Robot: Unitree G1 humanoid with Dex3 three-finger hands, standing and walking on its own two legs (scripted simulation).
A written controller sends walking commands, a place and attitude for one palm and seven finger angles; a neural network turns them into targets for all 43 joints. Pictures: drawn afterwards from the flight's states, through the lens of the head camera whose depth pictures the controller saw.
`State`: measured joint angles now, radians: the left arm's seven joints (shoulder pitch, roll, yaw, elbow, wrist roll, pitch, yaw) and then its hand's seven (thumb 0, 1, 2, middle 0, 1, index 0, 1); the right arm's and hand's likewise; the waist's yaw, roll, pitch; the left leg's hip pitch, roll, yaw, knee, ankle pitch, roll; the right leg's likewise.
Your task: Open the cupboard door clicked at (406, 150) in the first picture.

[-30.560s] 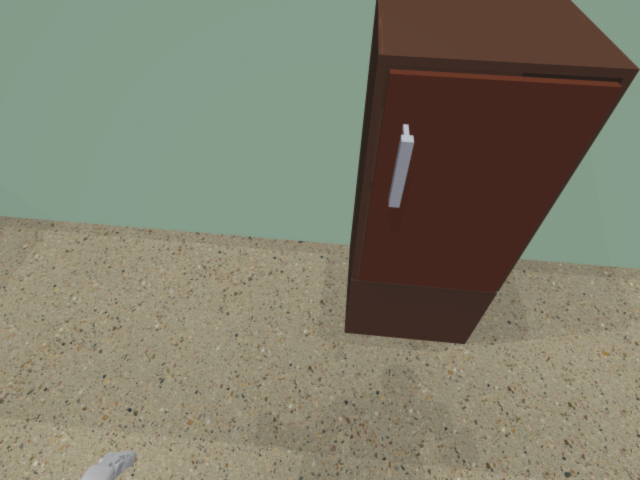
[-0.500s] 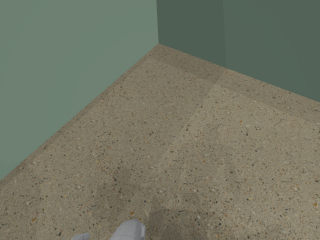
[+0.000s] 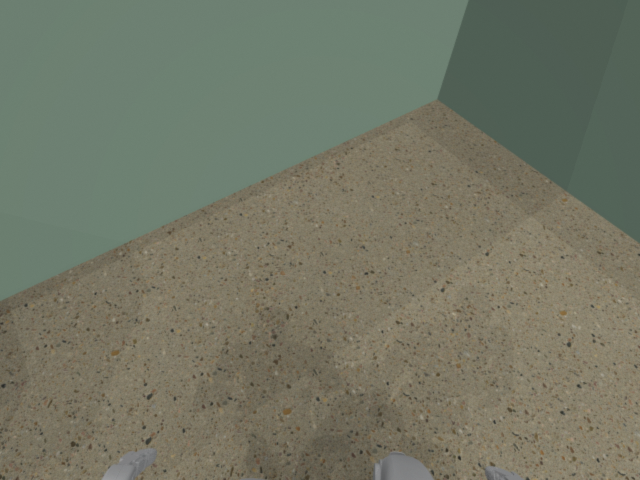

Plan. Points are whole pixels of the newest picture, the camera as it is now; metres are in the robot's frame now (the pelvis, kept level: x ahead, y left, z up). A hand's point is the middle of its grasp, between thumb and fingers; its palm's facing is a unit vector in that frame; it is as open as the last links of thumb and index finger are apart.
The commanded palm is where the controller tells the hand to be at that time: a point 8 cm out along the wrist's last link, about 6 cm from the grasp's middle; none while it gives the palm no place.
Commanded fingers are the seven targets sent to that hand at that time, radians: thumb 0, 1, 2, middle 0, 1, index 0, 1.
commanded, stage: turn to face it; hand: left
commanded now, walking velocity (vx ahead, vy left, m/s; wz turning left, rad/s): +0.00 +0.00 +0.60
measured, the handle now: out of the picture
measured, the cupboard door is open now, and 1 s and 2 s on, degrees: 48 48 48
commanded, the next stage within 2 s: none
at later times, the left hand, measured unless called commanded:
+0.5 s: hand out of the picture +0.00 +0.15 -0.16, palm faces +0.35 -0.90 -0.25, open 7.3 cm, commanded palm none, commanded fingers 0.00 0.90 0.90 -0.20 -0.30 -0.20 -0.30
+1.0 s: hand out of the picture +0.01 +0.19 -0.15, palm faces +0.55 -0.79 -0.26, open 7.4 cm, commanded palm none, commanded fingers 0.00 0.90 0.90 -0.20 -0.30 -0.20 -0.30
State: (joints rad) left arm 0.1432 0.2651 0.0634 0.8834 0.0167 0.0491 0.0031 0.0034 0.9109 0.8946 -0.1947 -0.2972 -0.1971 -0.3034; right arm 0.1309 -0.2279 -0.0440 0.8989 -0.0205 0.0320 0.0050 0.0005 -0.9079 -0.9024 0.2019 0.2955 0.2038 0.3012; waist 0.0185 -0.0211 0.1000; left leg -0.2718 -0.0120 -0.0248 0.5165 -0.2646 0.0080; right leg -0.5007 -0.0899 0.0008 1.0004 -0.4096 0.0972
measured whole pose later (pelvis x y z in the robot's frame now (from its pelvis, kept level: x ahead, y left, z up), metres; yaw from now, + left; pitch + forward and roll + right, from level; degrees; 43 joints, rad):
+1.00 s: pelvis +0.02 -0.05 +0.00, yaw +35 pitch +2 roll +0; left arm 0.10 0.24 0.05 0.87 0.01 0.04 0.01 0.00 0.91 0.89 -0.19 -0.30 -0.20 -0.30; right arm 0.20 -0.22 -0.06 0.93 -0.02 0.04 0.00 0.00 -0.91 -0.90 0.20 0.30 0.20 0.30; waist -0.02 0.01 0.09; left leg -0.29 -0.04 -0.09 0.52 -0.26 0.00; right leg -0.40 -0.04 -0.01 0.78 -0.41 0.09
